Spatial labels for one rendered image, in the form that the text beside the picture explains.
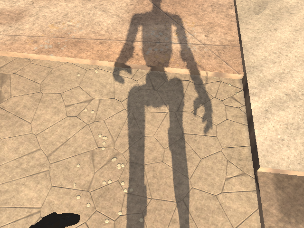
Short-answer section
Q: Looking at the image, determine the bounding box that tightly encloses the left robot hand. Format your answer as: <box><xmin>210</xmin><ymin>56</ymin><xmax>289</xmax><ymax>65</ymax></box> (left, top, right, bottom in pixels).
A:
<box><xmin>29</xmin><ymin>212</ymin><xmax>80</xmax><ymax>228</ymax></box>

